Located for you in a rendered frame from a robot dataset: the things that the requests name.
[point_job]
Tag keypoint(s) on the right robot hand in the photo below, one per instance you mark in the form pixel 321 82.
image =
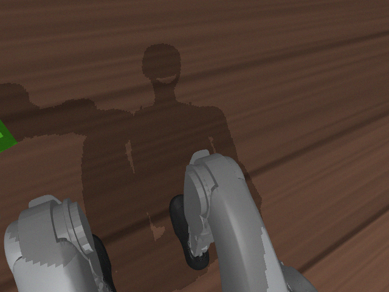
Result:
pixel 295 281

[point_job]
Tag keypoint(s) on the left robot foot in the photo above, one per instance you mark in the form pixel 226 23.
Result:
pixel 104 263

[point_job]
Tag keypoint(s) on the cube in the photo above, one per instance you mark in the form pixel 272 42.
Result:
pixel 6 138

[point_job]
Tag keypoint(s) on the right robot foot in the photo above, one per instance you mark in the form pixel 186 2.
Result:
pixel 180 227

